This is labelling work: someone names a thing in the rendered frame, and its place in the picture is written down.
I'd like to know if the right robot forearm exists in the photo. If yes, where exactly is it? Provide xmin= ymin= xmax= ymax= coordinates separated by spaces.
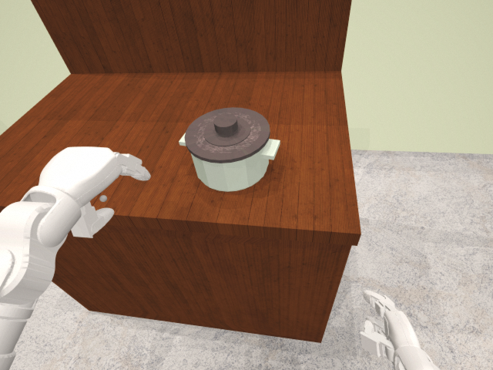
xmin=394 ymin=346 xmax=440 ymax=370

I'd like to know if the left robot forearm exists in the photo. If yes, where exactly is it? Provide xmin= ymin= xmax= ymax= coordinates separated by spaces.
xmin=0 ymin=186 xmax=82 ymax=370

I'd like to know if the knob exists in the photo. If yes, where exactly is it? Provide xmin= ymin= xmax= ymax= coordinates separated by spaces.
xmin=213 ymin=113 xmax=238 ymax=135

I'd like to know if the robot right hand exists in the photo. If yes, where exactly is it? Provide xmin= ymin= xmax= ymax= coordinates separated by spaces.
xmin=360 ymin=290 xmax=421 ymax=364

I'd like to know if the table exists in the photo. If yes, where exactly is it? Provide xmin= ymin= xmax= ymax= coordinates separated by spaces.
xmin=0 ymin=0 xmax=361 ymax=343

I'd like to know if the lid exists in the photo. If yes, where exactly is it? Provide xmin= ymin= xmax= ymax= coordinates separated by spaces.
xmin=184 ymin=107 xmax=270 ymax=163

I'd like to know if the robot left hand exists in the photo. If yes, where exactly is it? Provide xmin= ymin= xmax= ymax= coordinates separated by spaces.
xmin=39 ymin=146 xmax=151 ymax=238

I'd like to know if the pot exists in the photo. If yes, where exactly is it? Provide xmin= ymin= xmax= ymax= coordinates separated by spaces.
xmin=179 ymin=133 xmax=280 ymax=192

